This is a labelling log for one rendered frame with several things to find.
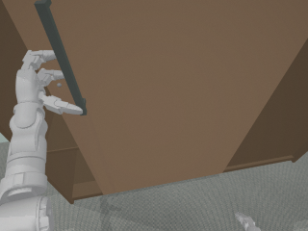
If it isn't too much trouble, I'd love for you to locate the robot left forearm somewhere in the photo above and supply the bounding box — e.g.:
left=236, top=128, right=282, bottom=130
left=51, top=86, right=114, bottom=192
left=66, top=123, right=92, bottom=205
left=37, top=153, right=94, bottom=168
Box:
left=0, top=102, right=48, bottom=205

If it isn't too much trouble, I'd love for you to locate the left robot upper arm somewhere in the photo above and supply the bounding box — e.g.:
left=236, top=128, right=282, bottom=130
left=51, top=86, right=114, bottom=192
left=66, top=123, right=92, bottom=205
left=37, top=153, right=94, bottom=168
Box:
left=0, top=195, right=55, bottom=231

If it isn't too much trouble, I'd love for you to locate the handle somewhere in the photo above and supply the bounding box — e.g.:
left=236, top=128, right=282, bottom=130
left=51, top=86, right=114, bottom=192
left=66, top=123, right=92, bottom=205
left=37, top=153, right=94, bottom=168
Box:
left=34, top=0, right=88, bottom=116

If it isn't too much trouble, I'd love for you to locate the right robot hand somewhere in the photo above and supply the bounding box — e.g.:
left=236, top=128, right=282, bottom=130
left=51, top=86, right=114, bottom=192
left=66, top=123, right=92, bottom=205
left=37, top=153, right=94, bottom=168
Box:
left=235, top=212, right=261, bottom=231

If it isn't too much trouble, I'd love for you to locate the left robot hand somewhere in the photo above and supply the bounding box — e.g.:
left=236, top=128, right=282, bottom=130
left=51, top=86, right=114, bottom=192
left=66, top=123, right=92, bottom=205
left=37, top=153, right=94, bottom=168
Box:
left=15, top=50, right=83, bottom=115

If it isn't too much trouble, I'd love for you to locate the wardrobe door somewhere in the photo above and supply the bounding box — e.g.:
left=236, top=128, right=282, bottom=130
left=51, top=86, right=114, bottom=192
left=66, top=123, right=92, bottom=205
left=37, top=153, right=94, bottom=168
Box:
left=227, top=39, right=308, bottom=167
left=2, top=0, right=308, bottom=195

